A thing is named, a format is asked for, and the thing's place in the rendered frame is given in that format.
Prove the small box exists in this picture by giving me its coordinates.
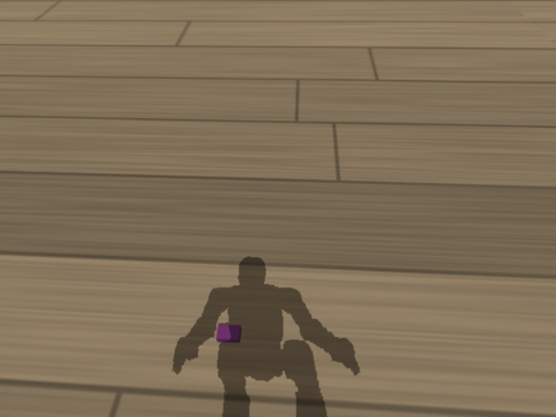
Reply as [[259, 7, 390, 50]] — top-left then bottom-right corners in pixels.
[[216, 325, 242, 342]]

